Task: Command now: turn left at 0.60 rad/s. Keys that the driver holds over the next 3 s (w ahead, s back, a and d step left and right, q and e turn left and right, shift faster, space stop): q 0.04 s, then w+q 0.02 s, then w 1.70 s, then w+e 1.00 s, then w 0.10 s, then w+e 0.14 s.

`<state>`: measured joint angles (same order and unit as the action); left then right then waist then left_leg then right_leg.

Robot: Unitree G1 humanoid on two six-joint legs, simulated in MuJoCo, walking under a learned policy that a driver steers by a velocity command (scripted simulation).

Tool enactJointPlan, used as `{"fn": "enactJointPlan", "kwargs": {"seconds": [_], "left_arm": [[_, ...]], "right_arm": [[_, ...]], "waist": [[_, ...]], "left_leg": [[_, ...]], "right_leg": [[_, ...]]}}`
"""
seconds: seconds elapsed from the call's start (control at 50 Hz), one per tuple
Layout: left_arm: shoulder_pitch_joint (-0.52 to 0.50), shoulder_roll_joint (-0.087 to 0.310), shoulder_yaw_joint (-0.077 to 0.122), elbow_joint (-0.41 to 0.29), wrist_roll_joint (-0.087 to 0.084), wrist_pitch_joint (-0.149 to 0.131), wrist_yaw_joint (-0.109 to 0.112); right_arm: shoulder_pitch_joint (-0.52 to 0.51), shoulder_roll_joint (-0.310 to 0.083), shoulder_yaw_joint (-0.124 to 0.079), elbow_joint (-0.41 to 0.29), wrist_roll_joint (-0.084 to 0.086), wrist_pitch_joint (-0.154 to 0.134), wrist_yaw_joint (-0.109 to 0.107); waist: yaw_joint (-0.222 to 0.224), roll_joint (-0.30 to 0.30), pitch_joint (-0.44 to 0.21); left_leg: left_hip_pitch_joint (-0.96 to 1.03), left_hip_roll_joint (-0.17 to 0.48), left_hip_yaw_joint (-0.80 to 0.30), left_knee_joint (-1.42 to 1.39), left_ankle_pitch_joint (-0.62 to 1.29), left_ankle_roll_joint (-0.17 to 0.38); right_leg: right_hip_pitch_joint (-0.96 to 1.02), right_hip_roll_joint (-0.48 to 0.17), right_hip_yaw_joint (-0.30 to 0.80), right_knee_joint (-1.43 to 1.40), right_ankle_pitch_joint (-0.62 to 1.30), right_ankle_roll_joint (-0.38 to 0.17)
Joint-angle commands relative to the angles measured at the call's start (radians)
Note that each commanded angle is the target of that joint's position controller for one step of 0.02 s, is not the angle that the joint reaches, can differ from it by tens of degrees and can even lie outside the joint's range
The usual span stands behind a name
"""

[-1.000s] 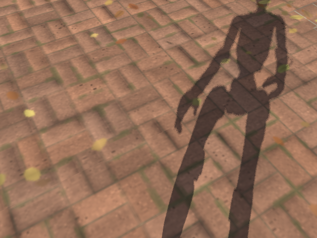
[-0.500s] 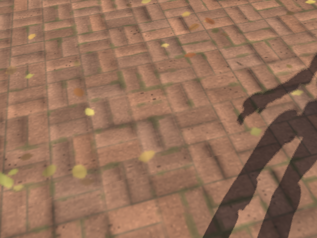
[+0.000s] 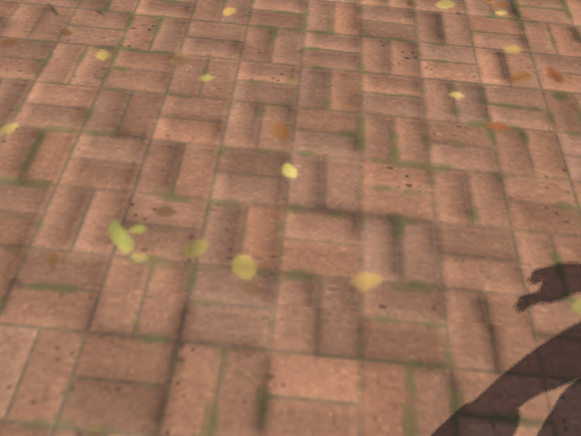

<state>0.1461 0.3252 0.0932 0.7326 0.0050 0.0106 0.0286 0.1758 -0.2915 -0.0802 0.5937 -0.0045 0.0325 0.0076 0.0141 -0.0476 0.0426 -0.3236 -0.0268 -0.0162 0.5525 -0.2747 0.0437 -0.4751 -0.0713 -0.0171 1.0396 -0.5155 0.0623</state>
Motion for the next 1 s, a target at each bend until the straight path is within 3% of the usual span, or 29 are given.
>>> {"fn": "enactJointPlan", "kwargs": {"seconds": [0.02,0.04,0.08,0.12,0.18,0.28,0.34,0.36,0.38,0.4,0.42,0.44,0.46,0.5,0.54,0.6,0.66,0.72,0.78,0.82,0.84,0.86,0.88,0.9,0.92,0.94,0.96,0.98,1.0], "left_arm": [[-0.049,0.110,0.030,-0.090,0.008,-0.013,0.017],[-0.032,0.104,0.030,-0.086,0.010,-0.012,0.015],[0.008,0.086,0.025,-0.075,0.000,-0.018,-0.001],[-0.028,0.073,0.016,-0.084,-0.010,-0.027,-0.013],[-0.071,0.061,0.006,-0.098,-0.011,-0.052,-0.031],[-0.077,0.061,-0.001,-0.105,-0.024,-0.091,-0.052],[-0.005,0.051,-0.003,-0.087,-0.028,-0.109,-0.058],[0.043,0.050,-0.001,-0.070,-0.024,-0.113,-0.056],[0.118,0.060,0.002,-0.055,-0.019,-0.117,-0.050],[0.235,0.110,0.011,-0.036,-0.008,-0.120,-0.041],[0.296,0.220,0.039,-0.016,0.004,-0.116,-0.047],[0.300,0.169,0.028,-0.019,-0.005,-0.119,-0.051],[0.273,0.124,0.012,-0.028,-0.011,-0.120,-0.047],[0.216,0.102,-0.001,-0.045,-0.004,-0.116,-0.044],[0.197,0.086,-0.011,-0.050,-0.001,-0.113,-0.040],[0.215,0.090,-0.014,-0.030,-0.008,-0.106,-0.033],[0.255,0.112,-0.011,-0.002,-0.016,-0.096,-0.027],[0.298,0.131,-0.007,0.023,-0.026,-0.088,-0.027],[0.300,0.145,-0.001,0.041,-0.034,-0.076,-0.024],[0.280,0.166,0.005,0.043,-0.034,-0.066,-0.018],[0.279,0.151,-0.002,0.040,-0.029,-0.062,-0.014],[0.283,0.100,-0.024,0.011,-0.002,-0.064,-0.010],[0.423,-0.040,-0.065,-0.013,-0.011,-0.084,-0.019],[0.337,0.077,-0.040,0.001,-0.037,-0.104,-0.025],[0.220,0.123,-0.025,-0.035,-0.058,-0.114,-0.031],[0.166,0.111,-0.031,-0.047,-0.046,-0.120,-0.028],[0.143,0.103,-0.027,-0.049,-0.025,-0.119,-0.027],[0.167,0.093,-0.025,-0.043,-0.022,-0.110,-0.030],[0.190,0.074,-0.028,-0.036,-0.023,-0.100,-0.032]], "right_arm": [[-0.026,-0.162,-0.042,-0.063,0.019,-0.026,-0.017],[-0.037,-0.159,-0.037,-0.066,0.017,-0.022,-0.022],[-0.007,-0.145,-0.033,-0.056,0.015,-0.023,-0.030],[0.022,-0.140,-0.028,-0.046,0.016,-0.032,-0.031],[0.050,-0.152,-0.026,-0.020,0.009,-0.046,-0.030],[0.084,-0.177,-0.025,0.010,0.016,-0.063,-0.010],[0.068,-0.162,-0.014,0.017,0.023,-0.060,-0.001],[0.063,-0.141,-0.007,0.017,0.021,-0.058,0.000],[0.048,-0.102,0.006,0.012,0.016,-0.061,0.001],[0.016,-0.032,0.027,-0.005,0.009,-0.068,0.002],[0.020,-0.035,0.025,-0.052,0.027,-0.088,-0.004],[-0.010,-0.126,0.001,-0.048,0.034,-0.101,-0.009],[-0.006,-0.138,-0.006,-0.037,0.037,-0.110,-0.004],[-0.009,-0.109,-0.002,-0.020,0.021,-0.115,0.004],[-0.023,-0.079,0.002,-0.014,0.015,-0.116,0.012],[-0.074,-0.042,0.016,-0.015,0.010,-0.114,0.014],[-0.163,-0.009,0.033,-0.028,0.015,-0.122,0.025],[-0.228,-0.021,0.032,-0.042,0.028,-0.128,0.043],[-0.233,-0.054,0.022,-0.051,0.031,-0.133,0.054],[-0.112,-0.102,-0.003,-0.022,0.023,-0.132,0.046],[0.041,-0.143,-0.026,0.023,0.021,-0.127,0.036],[0.232,-0.210,-0.044,0.057,0.012,-0.119,0.021],[0.265,-0.293,-0.054,0.077,0.002,-0.120,0.027],[0.260,-0.183,-0.030,0.075,0.014,-0.119,0.026],[0.191,-0.147,-0.016,0.076,0.016,-0.118,0.020],[0.128,-0.130,-0.008,0.072,0.013,-0.117,0.019],[0.081,-0.108,-0.002,0.069,0.005,-0.117,0.022],[0.054,-0.088,0.005,0.067,-0.007,-0.121,0.023],[0.041,-0.083,0.004,0.071,-0.006,-0.127,0.023]], "waist": [[-0.013,0.178,-0.126],[-0.001,0.188,-0.134],[-0.001,0.182,-0.172],[-0.031,0.209,-0.135],[-0.056,0.221,-0.090],[-0.074,0.194,-0.034],[-0.022,0.164,-0.031],[0.004,0.150,-0.043],[0.039,0.131,-0.066],[0.077,0.000,-0.090],[0.057,-0.238,-0.078],[0.079,-0.166,-0.009],[0.061,-0.114,0.022],[0.035,-0.063,0.026],[0.024,-0.059,0.024],[0.038,-0.047,0.016],[0.071,-0.050,0.023],[0.087,-0.055,0.044],[0.055,-0.065,0.046],[-0.030,-0.077,-0.046],[-0.106,-0.066,-0.148],[-0.176,0.036,-0.307],[-0.081,0.345,-0.465],[-0.135,0.265,-0.426],[-0.127,0.216,-0.250],[-0.096,0.118,-0.170],[-0.064,0.097,-0.110],[-0.025,0.119,-0.098],[-0.005,0.131,-0.095]], "left_leg": [[0.225,0.250,-0.299,-0.191,0.470,0.187],[0.189,0.232,-0.286,-0.193,0.493,0.187],[0.201,0.202,-0.288,-0.241,0.171,0.186],[0.201,0.201,-0.339,-0.305,-0.142,0.188],[0.187,0.219,-0.366,-0.329,-0.180,0.187],[0.118,0.231,-0.399,-0.322,-0.235,0.195],[0.039,0.205,-0.396,-0.281,-0.266,0.173],[-0.002,0.175,-0.380,-0.245,-0.265,0.153],[-0.072,0.138,-0.348,-0.167,-0.257,0.119],[-0.190,0.052,-0.228,0.084,-0.235,0.057],[-0.432,-0.042,-0.059,0.333,-0.277,0.006],[-0.558,0.010,-0.087,0.506,-0.311,-0.005],[-0.600,0.044,-0.104,0.571,-0.216,-0.001],[-0.601,0.086,-0.077,0.568,-0.067,-0.006],[-0.527,0.108,-0.051,0.506,0.037,-0.024],[-0.462,0.103,-0.005,0.351,0.154,-0.059],[-0.356,0.079,0.026,0.147,0.274,-0.067],[-0.293,0.061,0.035,0.041,0.308,-0.054],[-0.257,0.050,0.026,-0.024,0.247,-0.007],[-0.061,0.003,0.066,-0.057,0.207,0.039],[0.163,-0.005,0.074,-0.061,0.224,0.071],[0.491,0.181,-0.129,-0.012,0.226,0.133],[0.788,0.424,-0.653,-0.130,-0.037,0.301],[0.742,0.403,-0.732,-0.238,-0.173,0.278],[0.605,0.367,-0.567,-0.253,-0.116,0.233],[0.458,0.328,-0.455,-0.269,0.004,0.211],[0.337,0.288,-0.373,-0.294,0.111,0.205],[0.259,0.261,-0.321,-0.324,0.168,0.202],[0.214,0.250,-0.293,-0.353,0.189,0.209]], "right_leg": [[-0.216,0.008,0.081,0.127,0.069,0.002],[-0.173,0.026,0.073,0.138,0.110,0.008],[-0.153,0.035,0.057,0.061,0.190,0.006],[-0.163,0.036,0.048,-0.078,0.228,0.000],[-0.113,0.036,0.048,-0.251,0.237,-0.016],[0.002,0.049,0.022,-0.413,0.199,-0.061],[0.170,0.068,-0.006,-0.543,0.275,-0.100],[0.261,0.074,-0.008,-0.571,0.288,-0.109],[0.374,0.030,0.040,-0.581,0.272,-0.125],[0.492,-0.118,0.224,-0.662,0.178,-0.172],[0.577,-0.293,0.608,-0.803,-0.080,-0.311],[0.560,-0.340,0.712,-0.843,-0.198,-0.363],[0.555,-0.304,0.642,-0.837,-0.190,-0.339],[0.524,-0.235,0.494,-0.849,-0.014,-0.297],[0.456,-0.175,0.359,-0.879,0.183,-0.272],[0.425,-0.130,0.217,-0.893,0.419,-0.263],[0.394,-0.106,0.128,-0.887,0.512,-0.245],[0.408,-0.142,0.129,-0.884,0.514,-0.246],[0.494,-0.187,0.135,-0.839,0.636,-0.226],[0.521,-0.168,0.091,-0.675,0.973,-0.198],[0.460,-0.124,0.051,-0.491,1.054,-0.171],[0.239,-0.077,0.026,-0.177,0.765,-0.137],[-0.129,0.117,0.062,0.174,-0.008,-0.079],[-0.244,0.080,0.167,0.276,-0.046,-0.085],[-0.308,0.031,0.131,0.282,0.035,-0.094],[-0.277,-0.015,0.106,0.236,0.125,-0.096],[-0.241,-0.042,0.096,0.180,0.179,-0.088],[-0.181,-0.066,0.105,0.153,0.218,-0.085],[-0.147,-0.072,0.102,0.131,0.233,-0.077]]}}
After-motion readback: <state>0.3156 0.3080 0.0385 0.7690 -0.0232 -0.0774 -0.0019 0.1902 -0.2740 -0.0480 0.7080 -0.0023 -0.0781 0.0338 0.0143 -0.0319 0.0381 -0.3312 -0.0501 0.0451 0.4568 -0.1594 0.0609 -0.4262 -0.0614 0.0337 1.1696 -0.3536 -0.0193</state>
